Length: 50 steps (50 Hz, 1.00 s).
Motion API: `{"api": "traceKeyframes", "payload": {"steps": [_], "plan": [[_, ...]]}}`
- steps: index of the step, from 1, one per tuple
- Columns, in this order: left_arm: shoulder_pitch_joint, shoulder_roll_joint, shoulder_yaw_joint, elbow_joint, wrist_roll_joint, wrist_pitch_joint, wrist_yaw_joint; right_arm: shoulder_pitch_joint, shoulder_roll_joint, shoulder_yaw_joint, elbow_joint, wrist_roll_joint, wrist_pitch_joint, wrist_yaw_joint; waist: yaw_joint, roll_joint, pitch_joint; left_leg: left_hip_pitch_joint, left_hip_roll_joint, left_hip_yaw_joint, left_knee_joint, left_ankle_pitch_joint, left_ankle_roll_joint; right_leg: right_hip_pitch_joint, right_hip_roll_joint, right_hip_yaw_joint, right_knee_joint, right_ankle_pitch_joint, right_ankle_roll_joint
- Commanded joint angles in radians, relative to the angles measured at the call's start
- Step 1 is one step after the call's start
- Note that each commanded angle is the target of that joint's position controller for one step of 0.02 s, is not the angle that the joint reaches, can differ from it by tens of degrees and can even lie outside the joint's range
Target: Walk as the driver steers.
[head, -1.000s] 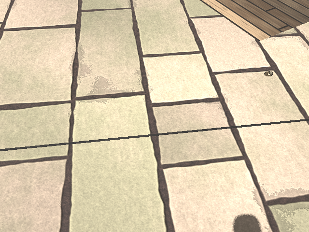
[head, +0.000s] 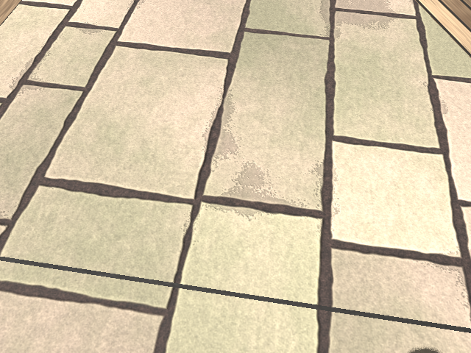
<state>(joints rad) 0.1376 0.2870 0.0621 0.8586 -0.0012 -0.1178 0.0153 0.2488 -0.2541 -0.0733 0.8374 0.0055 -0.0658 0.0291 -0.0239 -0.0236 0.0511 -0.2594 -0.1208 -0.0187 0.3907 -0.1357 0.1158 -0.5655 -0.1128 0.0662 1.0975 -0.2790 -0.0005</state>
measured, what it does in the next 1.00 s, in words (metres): walks ahead: right foot, then left foot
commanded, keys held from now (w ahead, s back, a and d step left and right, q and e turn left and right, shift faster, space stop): w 0.70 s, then w+e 0.30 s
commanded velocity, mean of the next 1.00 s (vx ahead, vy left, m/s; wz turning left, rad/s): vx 0.50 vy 0.00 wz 0.03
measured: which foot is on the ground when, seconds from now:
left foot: down 0.00-0.36, up 0.38-0.82, down 0.84-1.00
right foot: up 0.00-0.32, down 0.34-0.86, up 0.88-1.00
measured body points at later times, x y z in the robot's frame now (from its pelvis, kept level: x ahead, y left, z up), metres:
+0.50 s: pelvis +0.31 -0.06 +0.00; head +0.33 -0.06 +0.45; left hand +0.40 +0.21 -0.11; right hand +0.39 -0.33 -0.13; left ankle +0.23 +0.07 -0.65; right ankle +0.35 -0.15 -0.74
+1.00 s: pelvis +0.59 +0.02 +0.00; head +0.62 +0.03 +0.45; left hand +0.64 +0.30 -0.14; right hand +0.73 -0.25 -0.10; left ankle +0.63 +0.12 -0.74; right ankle +0.51 -0.13 -0.65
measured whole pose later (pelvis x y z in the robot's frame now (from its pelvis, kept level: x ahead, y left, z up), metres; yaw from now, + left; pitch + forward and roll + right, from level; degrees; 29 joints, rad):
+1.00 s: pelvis +0.59 +0.02 +0.00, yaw -2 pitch +2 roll +0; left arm 0.32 0.30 0.06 0.89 -0.03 -0.06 0.00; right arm 0.17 -0.25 -0.05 0.79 -0.01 -0.10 0.02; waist 0.01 -0.04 0.02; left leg -0.31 0.00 0.09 0.45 -0.17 0.04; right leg -0.45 -0.05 0.05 1.15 -0.36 -0.03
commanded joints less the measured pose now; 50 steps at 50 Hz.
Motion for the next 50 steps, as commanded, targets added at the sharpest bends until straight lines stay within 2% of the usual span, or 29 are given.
{"api": "traceKeyframes", "payload": {"steps": [1,6,11,14,15,16,17,18,19,20,21,22,23,24,27,29,32,35,37,40,41,42,43,44,45,46,47,48,50], "plan": [[0.03,0.074,0.023,-0.049,0.017,0.018,0.009,-0.032,-0.148,-0.029,-0.076,0.001,-0.027,-0.022,0.035,0.06,-0.049,0.001,0.262,-0.255,-0.229,0.105,0.169,-0.054,-0.023,-0.006,-0.146,0.143,0.038],[-0.135,0.043,0.007,-0.094,0.008,0.002,-0.01,0.063,-0.153,-0.024,-0.036,0.007,-0.023,-0.037,-0.04,0.09,-0.022,0.014,0.219,-0.175,-0.225,0.067,0.097,0.002,0.029,-0.033,-0.479,0.465,0.033],[-0.26,0.061,-0.001,-0.149,-0.003,-0.013,-0.039,0.158,-0.154,-0.021,0.012,0.009,-0.011,-0.04,-0.087,0.084,0.015,0.232,0.299,-0.235,-0.145,0.124,0.102,-0.104,0.047,-0.031,-0.592,0.388,-0.002],[-0.242,0.079,-0.001,-0.162,-0.006,-0.022,-0.054,0.178,-0.171,-0.027,0.023,0.005,0.007,-0.049,-0.061,0.108,-0.002,0.34,0.342,-0.26,-0.071,0.314,0.085,-0.077,0.073,-0.05,-0.629,0.25,-0.041],[-0.188,0.097,0.006,-0.151,-0.006,-0.024,-0.053,0.16,-0.18,-0.029,0.017,0.005,0.011,-0.05,-0.027,0.125,-0.034,0.34,0.332,-0.246,-0.019,0.475,0.072,0.017,0.099,-0.073,-0.639,0.21,-0.061],[-0.069,0.125,0.022,-0.118,-0.005,-0.026,-0.05,0.137,-0.18,-0.025,0.009,0.004,0.014,-0.048,0.039,0.126,-0.111,0.32,0.292,-0.211,0.096,0.648,0.054,0.196,0.127,-0.1,-0.663,0.237,-0.091],[0.112,0.171,0.039,-0.079,0.005,-0.026,-0.044,0.107,-0.158,-0.013,-0.012,-0.004,0.012,-0.045,0.124,0.108,-0.249,0.188,0.245,-0.172,0.305,0.613,0.024,0.488,0.043,-0.021,-0.611,0.289,-0.152],[0.271,0.258,0.063,-0.055,0.016,-0.02,-0.038,0.203,-0.081,0.012,-0.022,-0.008,-0.005,-0.036,0.131,-0.082,-0.422,-0.168,0.103,-0.101,0.672,0.24,-0.05,0.912,-0.188,0.329,-0.594,0.235,-0.29],[0.316,0.206,0.053,-0.018,-0.007,-0.006,-0.042,0.247,-0.064,0.022,-0.004,0.009,-0.02,-0.031,0.129,-0.257,-0.487,-0.397,0.023,-0.115,0.888,-0.417,-0.08,1.039,-0.305,0.653,-0.742,0.06,-0.361],[0.254,0.139,0.031,-0.031,-0.022,0.001,-0.04,0.151,-0.164,-0.001,-0.026,0.029,-0.032,-0.029,0.143,-0.143,-0.32,-0.506,0.093,-0.154,0.955,-0.391,-0.067,0.926,-0.264,0.585,-0.786,-0.082,-0.303],[0.168,0.112,0.021,-0.052,-0.013,0.009,-0.035,0.055,-0.171,-0.002,-0.055,0.036,-0.037,-0.028,0.123,-0.065,-0.191,-0.521,0.148,-0.107,0.931,-0.299,-0.063,0.766,-0.225,0.445,-0.814,-0.06,-0.263],[0.108,0.093,0.012,-0.058,-0.001,0.011,-0.038,0.01,-0.155,-0.001,-0.066,0.021,-0.038,-0.029,0.09,-0.005,-0.091,-0.497,0.187,-0.078,0.857,-0.231,-0.068,0.609,-0.18,0.35,-0.857,0.03,-0.249],[0.077,0.072,0.004,-0.064,0.009,0.007,-0.04,0.015,-0.147,-0.008,-0.064,0.007,-0.032,-0.032,0.057,-0.019,-0.066,-0.444,0.22,-0.078,0.793,-0.187,-0.071,0.522,-0.147,0.288,-0.882,0.109,-0.235],[0.066,0.07,0.002,-0.062,0.013,0.006,-0.043,0.041,-0.125,-0.006,-0.059,0.005,-0.024,-0.032,0.033,-0.04,-0.058,-0.396,0.233,-0.072,0.762,-0.167,-0.077,0.466,-0.122,0.244,-0.907,0.158,-0.232],[0.082,0.099,0.01,-0.042,0.001,-0.001,-0.042,0.035,-0.084,0.003,-0.067,0.0,-0.009,-0.036,0.013,-0.05,-0.046,-0.391,0.254,-0.042,0.648,-0.111,-0.106,0.403,-0.104,0.144,-0.957,0.3,-0.249],[0.105,0.123,0.017,-0.03,-0.002,0.004,-0.033,-0.037,-0.077,0.009,-0.093,-0.005,-0.011,-0.035,0.028,-0.037,-0.035,-0.412,0.258,-0.03,0.518,0.002,-0.123,0.402,-0.09,0.088,-0.973,0.358,-0.242],[0.147,0.134,0.019,-0.012,-0.011,0.013,-0.023,-0.149,-0.054,0.02,-0.12,-0.002,-0.02,-0.026,0.063,-0.033,-0.021,-0.347,0.225,0.003,0.296,0.186,-0.122,0.389,-0.043,0.003,-0.978,0.371,-0.203],[0.221,0.146,0.022,0.02,-0.021,0.022,-0.02,-0.245,-0.057,0.024,-0.15,0.009,-0.026,-0.013,0.1,-0.033,-0.003,-0.33,0.199,0.013,0.189,0.251,-0.117,0.455,-0.069,0.008,-0.965,0.33,-0.197],[0.256,0.143,0.022,0.039,-0.026,0.035,-0.018,-0.297,-0.07,0.021,-0.177,0.011,-0.032,-0.003,0.103,-0.032,0.013,-0.35,0.189,-0.007,0.141,0.206,-0.102,0.525,-0.103,0.045,-0.922,0.346,-0.19],[0.247,0.17,0.033,0.042,-0.026,0.053,-0.009,-0.254,-0.114,0.006,-0.177,0.009,-0.045,0.006,0.051,-0.055,-0.015,-0.252,0.164,-0.01,0.088,0.097,-0.076,0.585,-0.134,0.091,-0.826,0.44,-0.166],[0.227,0.174,0.032,0.037,-0.026,0.057,-0.008,-0.165,-0.141,-0.009,-0.154,0.006,-0.049,0.002,-0.005,-0.056,-0.065,-0.113,0.141,0.013,0.059,0.083,-0.056,0.567,-0.107,0.074,-0.729,0.56,-0.147],[0.222,0.146,0.021,0.027,-0.016,0.057,-0.008,-0.009,-0.193,-0.033,-0.113,-0.001,-0.05,-0.007,-0.075,-0.04,-0.178,0.136,0.169,-0.003,0.087,0.107,-0.023,0.478,-0.049,0.04,-0.543,0.568,-0.117],[0.227,0.077,-0.004,-0.008,0.013,0.054,-0.008,0.172,-0.272,-0.053,-0.091,-0.016,-0.046,-0.02,-0.131,0.097,-0.352,0.442,0.379,-0.22,0.128,0.128,0.035,0.268,0.04,-0.016,-0.213,0.252,-0.075],[0.375,-0.018,-0.028,-0.01,-0.016,0.035,-0.014,0.185,-0.304,-0.057,-0.07,-0.017,-0.035,-0.013,-0.052,0.375,-0.477,0.69,0.563,-0.642,0.001,-0.088,0.171,-0.067,0.162,-0.004,0.074,-0.315,-0.034],[0.31,0.107,0.001,0.006,-0.04,0.027,-0.014,0.16,-0.195,-0.032,-0.087,-0.009,-0.032,-0.014,-0.09,0.235,-0.383,0.612,0.525,-0.628,-0.055,-0.213,0.134,-0.161,0.105,0.077,0.176,-0.302,-0.035],[0.219,0.143,0.015,-0.022,-0.05,0.026,-0.013,0.096,-0.155,-0.018,-0.09,-0.003,-0.034,-0.018,-0.084,0.18,-0.239,0.48,0.495,-0.468,-0.077,-0.188,0.092,-0.206,0.065,0.054,0.182,-0.204,-0.039],[0.181,0.127,0.016,-0.027,-0.043,0.029,-0.007,0.03,-0.136,-0.011,-0.093,-0.008,-0.037,-0.017,-0.052,0.109,-0.169,0.345,0.457,-0.367,-0.11,-0.1,0.074,-0.167,0.024,0.038,0.152,-0.118,-0.032],[0.168,0.114,0.021,-0.029,-0.03,0.038,-0.005,-0.018,-0.108,-0.005,-0.09,-0.012,-0.04,-0.015,-0.024,0.108,-0.114,0.245,0.423,-0.28,-0.147,-0.034,0.066,-0.135,-0.001,0.038,0.106,-0.064,-0.027],[0.2,0.071,0.021,-0.029,-0.034,0.064,-0.009,-0.06,-0.091,-0.005,-0.08,-0.021,-0.051,-0.013,0.021,0.137,-0.084,0.138,0.394,-0.167,-0.21,0.031,0.064,-0.055,-0.032,0.037,0.073,-0.008,-0.021]]}}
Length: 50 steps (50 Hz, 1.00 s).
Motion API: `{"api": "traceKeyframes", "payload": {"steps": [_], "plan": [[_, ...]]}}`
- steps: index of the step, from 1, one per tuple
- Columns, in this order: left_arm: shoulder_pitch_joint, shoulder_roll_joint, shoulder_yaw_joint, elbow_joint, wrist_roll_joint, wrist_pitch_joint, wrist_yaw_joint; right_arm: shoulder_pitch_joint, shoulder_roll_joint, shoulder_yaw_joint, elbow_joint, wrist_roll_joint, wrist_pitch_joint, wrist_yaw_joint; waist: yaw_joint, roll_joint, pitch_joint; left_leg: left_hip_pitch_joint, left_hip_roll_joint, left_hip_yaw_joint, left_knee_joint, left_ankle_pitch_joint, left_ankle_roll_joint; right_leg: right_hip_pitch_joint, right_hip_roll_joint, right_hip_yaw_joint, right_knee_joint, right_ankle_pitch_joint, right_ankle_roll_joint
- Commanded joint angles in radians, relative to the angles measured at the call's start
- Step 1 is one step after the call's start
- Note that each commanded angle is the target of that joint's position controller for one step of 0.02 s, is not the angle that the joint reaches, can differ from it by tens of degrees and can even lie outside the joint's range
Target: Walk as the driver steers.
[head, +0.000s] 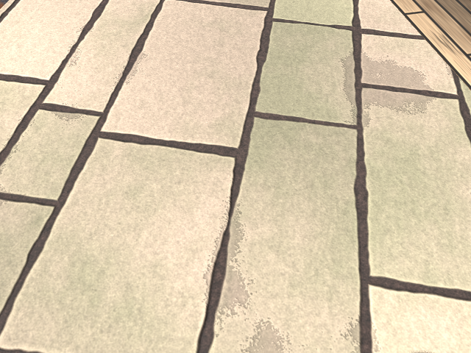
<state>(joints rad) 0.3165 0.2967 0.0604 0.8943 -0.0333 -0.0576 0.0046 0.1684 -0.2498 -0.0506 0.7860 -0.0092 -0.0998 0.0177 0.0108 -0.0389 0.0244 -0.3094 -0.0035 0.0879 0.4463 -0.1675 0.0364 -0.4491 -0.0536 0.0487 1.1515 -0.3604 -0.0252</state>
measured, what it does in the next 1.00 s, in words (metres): walks ahead, turning right: right foot, then left foot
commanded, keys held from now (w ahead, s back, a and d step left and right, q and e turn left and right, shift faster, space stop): w+e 0.28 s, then e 0.26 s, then no key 0.46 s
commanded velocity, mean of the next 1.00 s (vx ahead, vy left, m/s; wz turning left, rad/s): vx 0.25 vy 0.00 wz -0.40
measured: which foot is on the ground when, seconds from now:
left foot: down 0.00-0.36, up 0.38-0.82, down 0.84-1.00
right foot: up 0.00-0.36, down 0.38-1.00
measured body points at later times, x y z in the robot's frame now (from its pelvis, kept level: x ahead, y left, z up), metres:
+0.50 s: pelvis +0.24 -0.07 -0.01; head +0.29 -0.10 +0.43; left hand +0.48 +0.15 -0.10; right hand +0.27 -0.38 -0.13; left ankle +0.18 +0.11 -0.63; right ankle +0.30 -0.16 -0.74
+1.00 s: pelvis +0.37 -0.08 -0.01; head +0.38 -0.08 +0.44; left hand +0.60 +0.10 -0.12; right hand +0.39 -0.37 -0.11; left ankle +0.45 +0.03 -0.74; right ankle +0.30 -0.16 -0.74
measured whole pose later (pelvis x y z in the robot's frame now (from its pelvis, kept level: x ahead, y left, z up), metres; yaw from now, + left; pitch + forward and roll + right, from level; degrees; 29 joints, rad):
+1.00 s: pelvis +0.37 -0.08 -0.01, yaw -25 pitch +1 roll +0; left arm 0.18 0.25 0.03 0.73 0.02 0.03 0.01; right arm 0.14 -0.24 -0.04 0.79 -0.02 -0.03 0.00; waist 0.00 -0.02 0.01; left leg -0.32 0.01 -0.02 0.53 -0.24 -0.02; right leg -0.24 0.08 0.10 0.55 -0.32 -0.03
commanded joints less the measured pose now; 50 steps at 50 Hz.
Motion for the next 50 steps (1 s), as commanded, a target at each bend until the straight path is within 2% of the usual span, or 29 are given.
{"api": "traceKeyframes", "payload": {"steps": [1,4,9,12,14,16,17,18,19,20,21,22,23,24,25,27,28,32,35,38,40,41,42,43,44,45,46,48,50], "plan": [[0.015,0.044,0.022,-0.072,-0.003,0.015,0.001,0.013,-0.1,-0.031,-0.021,-0.004,-0.022,-0.003,-0.004,0.142,-0.041,0.164,0.277,-0.229,-0.287,0.103,0.15,-0.176,-0.096,0.051,0.008,0.088,0.009],[-0.039,0.034,0.024,-0.109,0.007,0.031,0.0,0.024,-0.127,-0.043,0.003,-0.008,-0.027,-0.014,0.002,0.104,-0.005,0.162,0.279,-0.123,-0.317,0.19,0.159,-0.244,-0.103,0.062,-0.078,0.195,0.024],[-0.186,0.011,0.01,-0.162,0.014,0.019,-0.032,0.057,-0.168,-0.055,0.028,-0.002,-0.011,-0.031,-0.045,0.078,0.035,0.202,0.253,0.036,-0.33,0.225,0.13,-0.22,-0.08,-0.015,-0.36,0.408,0.016],[-0.277,0.01,0.004,-0.209,0.014,0.02,-0.049,0.108,-0.192,-0.064,0.049,0.012,0.007,-0.034,-0.079,0.068,0.064,0.3,0.283,0.072,-0.304,0.251,0.121,-0.245,-0.066,-0.055,-0.454,0.383,-0.005],[-0.306,0.022,0.007,-0.237,0.013,0.022,-0.059,0.123,-0.207,-0.071,0.06,0.024,0.023,-0.035,-0.076,0.078,0.069,0.373,0.304,0.091,-0.255,0.337,0.106,-0.25,-0.049,-0.081,-0.49,0.31,-0.03],[-0.26,0.055,0.025,-0.248,0.022,0.024,-0.065,0.088,-0.235,-0.078,0.048,0.031,0.043,-0.044,-0.029,0.113,0.029,0.4,0.295,0.124,-0.102,0.737,0.076,-0.144,0.022,-0.147,-0.509,0.213,-0.061],[-0.167,0.085,0.043,-0.231,0.022,0.023,-0.065,0.075,-0.244,-0.081,0.041,0.036,0.054,-0.049,0.022,0.127,-0.028,0.393,0.279,0.134,0.041,0.893,0.057,-0.028,0.07,-0.175,-0.524,0.194,-0.081],[-0.014,0.137,0.073,-0.194,0.022,0.021,-0.057,0.057,-0.235,-0.075,0.033,0.042,0.059,-0.052,0.104,0.107,-0.11,0.325,0.235,0.153,0.247,0.867,0.018,0.188,0.116,-0.175,-0.613,0.309,-0.113],[0.086,0.225,0.104,-0.174,0.024,0.029,-0.032,0.087,-0.195,-0.06,0.016,0.018,0.049,-0.05,0.135,-0.009,-0.196,0.093,0.175,0.155,0.545,0.482,-0.051,0.471,0.011,0.0,-0.631,0.603,-0.166],[0.019,0.328,0.106,-0.206,0.045,0.026,-0.022,0.19,-0.059,-0.018,-0.032,-0.027,0.026,-0.037,-0.006,-0.25,-0.31,-0.315,-0.036,0.055,0.921,-0.499,-0.124,0.781,-0.277,0.514,-0.635,0.918,-0.377],[0.052,0.276,0.09,-0.247,0.042,0.022,-0.03,0.153,-0.143,-0.025,-0.008,-0.008,0.002,-0.024,0.08,-0.082,-0.5,-0.304,-0.014,-0.179,1.01,-0.554,-0.112,0.815,-0.32,0.595,-0.663,1.051,-0.429],[0.011,0.233,0.081,-0.244,0.041,0.019,-0.035,0.071,-0.169,-0.033,-0.053,0.039,-0.005,-0.021,0.074,-0.068,-0.407,-0.397,0.005,-0.181,1.01,-0.459,-0.099,0.75,-0.293,0.502,-0.713,0.919,-0.421],[-0.055,0.184,0.072,-0.245,0.017,0.015,-0.034,0.03,-0.168,-0.032,-0.049,0.032,-0.005,-0.032,0.047,0.019,-0.261,-0.419,0.055,-0.17,0.912,-0.362,-0.089,0.59,-0.222,0.388,-0.738,0.781,-0.347],[-0.114,0.146,0.063,-0.256,0.009,0.02,-0.024,0.014,-0.174,-0.038,-0.042,0.014,0.006,-0.045,0.018,0.032,-0.181,-0.386,0.083,-0.168,0.839,-0.301,-0.091,0.449,-0.18,0.325,-0.766,0.713,-0.303],[-0.15,0.124,0.052,-0.273,0.021,0.026,-0.018,0.025,-0.185,-0.044,-0.039,0.01,0.025,-0.05,-0.017,0.014,-0.146,-0.311,0.094,-0.168,0.805,-0.273,-0.093,0.326,-0.151,0.279,-0.792,0.727,-0.287],[-0.165,0.143,0.058,-0.287,0.041,0.03,-0.012,0.055,-0.162,-0.043,-0.045,-0.001,0.047,-0.053,-0.048,0.006,-0.142,-0.235,0.075,-0.152,0.722,-0.236,-0.105,0.208,-0.128,0.241,-0.809,0.788,-0.28],[-0.16,0.149,0.06,-0.286,0.042,0.029,-0.008,0.068,-0.145,-0.039,-0.043,-0.003,0.052,-0.055,-0.053,0.0,-0.155,-0.226,0.068,-0.146,0.673,-0.212,-0.112,0.2,-0.122,0.215,-0.806,0.834,-0.277],[-0.144,0.146,0.054,-0.274,0.031,0.042,0.013,0.022,-0.12,-0.026,-0.053,-0.002,0.065,-0.056,-0.03,-0.037,-0.194,-0.212,0.063,-0.149,0.496,-0.07,-0.129,0.216,-0.102,0.178,-0.793,0.769,-0.239],[-0.147,0.135,0.044,-0.264,0.038,0.054,0.018,-0.04,-0.125,-0.024,-0.069,0.006,0.073,-0.05,-0.005,-0.061,-0.167,-0.177,0.063,-0.155,0.379,-0.009,-0.127,0.206,-0.096,0.19,-0.804,0.597,-0.216],[-0.141,0.122,0.033,-0.248,0.046,0.06,0.012,-0.071,-0.133,-0.026,-0.079,0.008,0.071,-0.044,0.013,-0.079,-0.133,-0.133,0.052,-0.152,0.278,-0.043,-0.114,0.217,-0.106,0.223,-0.779,0.518,-0.211],[-0.144,0.105,0.022,-0.239,0.042,0.062,0.008,-0.068,-0.132,-0.027,-0.081,0.006,0.063,-0.037,0.006,-0.083,-0.122,-0.084,0.039,-0.141,0.182,-0.067,-0.092,0.233,-0.11,0.25,-0.732,0.521,-0.199],[-0.156,0.09,0.014,-0.237,0.036,0.062,0.009,-0.049,-0.121,-0.025,-0.076,0.003,0.056,-0.032,-0.016,-0.076,-0.117,-0.02,0.033,-0.13,0.067,0.005,-0.073,0.225,-0.094,0.25,-0.703,0.499,-0.175],[-0.138,0.073,0.006,-0.23,0.035,0.059,0.009,-0.034,-0.125,-0.024,-0.073,-0.007,0.048,-0.029,-0.029,-0.052,-0.113,0.072,0.055,-0.152,-0.051,0.179,-0.05,0.2,-0.062,0.248,-0.685,0.44,-0.132],[-0.1,0.046,-0.004,-0.23,0.055,0.051,0.009,-0.019,-0.177,-0.031,-0.079,-0.023,0.044,-0.033,-0.005,0.028,-0.144,0.176,0.169,-0.254,-0.045,0.436,-0.012,0.163,-0.002,0.208,-0.621,0.312,-0.077],[-0.003,0.044,0.0,-0.217,0.061,0.043,0.007,-0.045,-0.222,-0.039,-0.082,-0.025,0.05,-0.038,0.07,0.192,-0.16,0.246,0.271,-0.34,0.0,0.607,0.089,0.086,0.094,0.121,-0.562,0.028,-0.028],[-0.029,0.052,-0.003,-0.218,0.061,0.045,0.009,-0.055,-0.138,-0.02,-0.068,-0.018,0.056,-0.037,0.053,0.249,-0.177,0.185,0.3,-0.389,-0.024,0.477,0.158,0.126,0.078,0.077,-0.571,-0.017,0.011],[-0.071,0.074,0.002,-0.22,0.057,0.053,0.01,-0.075,-0.106,-0.011,-0.072,-0.012,0.058,-0.031,0.038,0.223,-0.156,0.145,0.25,-0.362,-0.032,0.374,0.133,0.17,0.06,0.076,-0.606,0.04,0.019],[-0.113,0.083,0.008,-0.217,0.054,0.077,0.01,-0.091,-0.129,-0.016,-0.077,-0.005,0.057,-0.021,0.013,0.159,-0.112,0.109,0.15,-0.255,-0.007,0.205,0.049,0.187,0.065,0.086,-0.647,0.162,0.004],[-0.123,0.076,0.006,-0.217,0.049,0.087,0.006,-0.069,-0.14,-0.018,-0.067,-0.004,0.051,-0.02,-0.002,0.111,-0.093,0.099,0.105,-0.204,0.016,0.142,0.007,0.201,0.053,0.107,-0.668,0.226,-0.023]]}}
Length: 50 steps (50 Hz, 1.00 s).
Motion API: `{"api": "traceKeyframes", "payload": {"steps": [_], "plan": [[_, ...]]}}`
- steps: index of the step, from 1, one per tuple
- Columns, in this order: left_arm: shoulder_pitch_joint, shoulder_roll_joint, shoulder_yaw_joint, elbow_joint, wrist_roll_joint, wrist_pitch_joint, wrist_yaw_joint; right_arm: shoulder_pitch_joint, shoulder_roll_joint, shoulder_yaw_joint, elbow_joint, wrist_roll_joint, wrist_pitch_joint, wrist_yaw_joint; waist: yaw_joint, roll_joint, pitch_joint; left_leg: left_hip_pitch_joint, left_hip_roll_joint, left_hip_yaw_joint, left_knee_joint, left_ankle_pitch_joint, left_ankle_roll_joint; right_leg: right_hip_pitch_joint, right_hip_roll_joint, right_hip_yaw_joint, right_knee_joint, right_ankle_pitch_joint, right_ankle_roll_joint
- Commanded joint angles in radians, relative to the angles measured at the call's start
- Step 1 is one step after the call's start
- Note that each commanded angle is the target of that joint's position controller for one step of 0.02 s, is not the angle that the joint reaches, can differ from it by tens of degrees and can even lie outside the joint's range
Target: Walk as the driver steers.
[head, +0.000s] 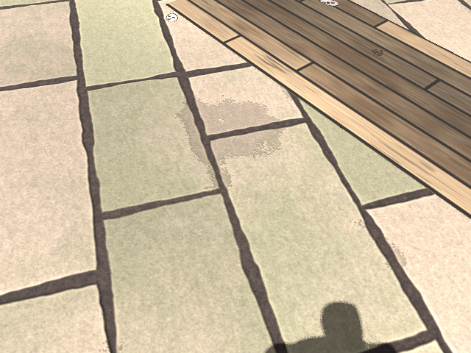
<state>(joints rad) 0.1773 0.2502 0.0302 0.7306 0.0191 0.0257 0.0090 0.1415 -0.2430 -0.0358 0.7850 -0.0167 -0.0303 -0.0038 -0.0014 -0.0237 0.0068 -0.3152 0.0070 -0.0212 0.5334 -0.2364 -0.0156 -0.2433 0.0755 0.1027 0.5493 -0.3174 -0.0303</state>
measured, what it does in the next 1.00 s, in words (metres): stands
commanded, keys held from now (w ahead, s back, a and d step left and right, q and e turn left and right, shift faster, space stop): no key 0.18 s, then w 0.12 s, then no key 0.70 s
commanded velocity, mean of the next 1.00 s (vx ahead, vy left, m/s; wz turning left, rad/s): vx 0.06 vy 0.00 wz -0.02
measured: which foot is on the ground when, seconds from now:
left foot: down 0.00-1.00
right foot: down 0.00-1.00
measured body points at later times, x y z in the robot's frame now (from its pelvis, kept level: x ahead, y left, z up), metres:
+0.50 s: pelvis +0.05 +0.03 -0.01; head +0.06 +0.03 +0.44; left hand +0.14 +0.29 -0.13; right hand +0.17 -0.23 -0.12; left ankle +0.03 +0.13 -0.73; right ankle -0.02 -0.10 -0.73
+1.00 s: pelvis +0.03 +0.03 +0.00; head +0.03 +0.03 +0.45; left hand +0.10 +0.29 -0.13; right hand +0.13 -0.24 -0.13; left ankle +0.03 +0.13 -0.73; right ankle -0.02 -0.10 -0.73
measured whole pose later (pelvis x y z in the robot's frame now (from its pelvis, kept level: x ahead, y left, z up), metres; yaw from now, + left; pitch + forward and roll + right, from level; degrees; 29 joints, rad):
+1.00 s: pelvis +0.03 +0.03 +0.00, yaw +0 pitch -2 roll +0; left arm 0.22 0.24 0.04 0.95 0.01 0.01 0.04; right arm 0.10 -0.25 -0.03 1.04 0.00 -0.01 -0.01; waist -0.01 0.00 0.05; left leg -0.19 -0.03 -0.02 0.50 -0.27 0.03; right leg -0.09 0.03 0.10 0.47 -0.33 0.01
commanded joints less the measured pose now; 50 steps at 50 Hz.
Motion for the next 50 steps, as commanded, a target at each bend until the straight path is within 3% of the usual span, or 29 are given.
{"api": "traceKeyframes", "payload": {"steps": [1,9,11,13,15,16,17,18,20,22,24,26,29,31,37,50], "plan": [[0.015,0.117,0.036,-0.052,-0.005,0.001,0.001,-0.036,-0.141,-0.032,-0.061,0.004,-0.019,0.001,0.005,0.085,-0.074,0.116,0.084,-0.083,-0.058,0.222,0.053,-0.007,-0.081,0.059,-0.069,0.203,-0.025],[0.023,0.096,0.036,-0.024,-0.008,-0.015,0.005,-0.048,-0.12,-0.027,-0.042,0.009,-0.002,-0.007,-0.006,0.015,-0.066,0.168,0.063,-0.064,-0.024,0.267,0.057,-0.008,-0.091,0.071,-0.079,0.269,-0.015],[0.05,0.093,0.036,-0.005,-0.01,-0.013,0.009,-0.04,-0.107,-0.023,-0.026,0.009,0.002,-0.004,-0.005,0.003,-0.061,0.16,0.029,-0.037,-0.025,0.051,0.056,-0.015,-0.078,0.065,-0.104,0.057,-0.026],[0.065,0.116,0.043,-0.004,-0.02,-0.017,0.01,-0.039,-0.117,-0.026,-0.019,0.021,0.001,-0.004,0.0,-0.017,0.013,0.083,-0.004,-0.021,-0.008,-0.236,0.071,-0.07,-0.083,0.092,-0.127,-0.221,-0.066],[0.093,0.12,0.043,-0.01,-0.03,-0.041,0.011,-0.043,-0.109,-0.024,-0.022,0.033,-0.023,-0.004,0.01,-0.038,0.093,-0.003,-0.011,-0.028,0.011,-0.33,0.089,-0.093,-0.122,0.162,-0.168,-0.359,-0.105],[0.086,0.121,0.041,-0.014,-0.032,-0.053,0.013,-0.057,-0.096,-0.019,-0.028,0.033,-0.04,-0.004,0.007,-0.061,0.119,-0.026,-0.022,-0.012,0.04,-0.246,0.087,-0.083,-0.146,0.197,-0.178,-0.267,-0.115],[0.068,0.13,0.042,-0.019,-0.027,-0.063,0.015,-0.056,-0.087,-0.017,-0.03,0.025,-0.056,-0.002,-0.006,-0.096,0.106,-0.021,-0.034,0.008,0.071,-0.11,0.08,-0.054,-0.169,0.226,-0.163,-0.085,-0.12],[0.05,0.126,0.04,-0.03,-0.019,-0.068,0.017,-0.044,-0.101,-0.02,-0.025,0.015,-0.067,0.0,-0.013,-0.091,0.074,0.01,-0.019,-0.005,0.072,0.054,0.077,-0.031,-0.169,0.218,-0.122,0.091,-0.112],[0.061,0.109,0.038,-0.038,-0.014,-0.069,0.023,-0.013,-0.141,-0.035,-0.003,0.012,-0.069,0.011,-0.002,0.041,-0.027,0.14,0.022,-0.067,0.041,0.373,0.094,-0.003,-0.075,0.071,0.018,0.323,-0.04],[0.097,0.087,0.033,-0.022,-0.014,-0.057,0.028,0.041,-0.123,-0.029,0.025,0.017,-0.051,0.014,-0.007,0.091,-0.108,0.263,0.101,-0.166,0.022,0.59,0.162,-0.026,-0.052,0.03,0.086,0.311,0.03],[0.106,0.07,0.029,-0.01,-0.019,-0.037,0.03,0.022,-0.113,-0.018,0.037,0.017,-0.036,0.01,0.005,0.111,-0.102,0.269,0.175,-0.231,-0.01,0.73,0.213,-0.018,-0.066,0.036,0.084,0.171,0.06],[0.117,0.073,0.03,0.007,-0.016,-0.021,0.029,-0.03,-0.12,-0.014,0.039,0.017,-0.027,0.008,0.026,0.101,-0.082,0.241,0.161,-0.189,-0.003,0.768,0.193,0.032,-0.077,0.033,0.009,0.183,0.062],[0.103,0.112,0.041,0.026,-0.021,-0.009,0.03,-0.013,-0.15,-0.023,0.065,0.026,-0.026,0.012,0.001,0.025,-0.091,0.22,0.064,-0.091,0.024,0.633,0.11,0.132,-0.078,0.04,-0.054,0.461,0.033],[0.093,0.105,0.041,0.035,-0.022,-0.002,0.031,-0.008,-0.138,-0.019,0.088,0.027,-0.023,0.015,-0.003,0.01,-0.091,0.206,0.042,-0.073,0.006,0.522,0.088,0.16,-0.092,0.048,-0.056,0.528,0.014],[0.063,0.103,0.041,0.078,-0.015,-0.008,0.033,-0.059,-0.125,-0.018,0.134,0.021,0.003,0.002,-0.003,0.015,-0.033,0.21,0.03,-0.062,-0.047,0.379,0.074,0.121,-0.093,0.043,-0.104,0.41,0.016],[0.059,0.096,0.028,0.194,-0.013,-0.026,0.038,-0.071,-0.124,-0.016,0.226,0.016,0.017,-0.014,-0.009,0.025,0.016,0.178,0.02,-0.059,-0.105,0.173,0.064,0.071,-0.082,0.016,-0.146,0.227,0.029]]}}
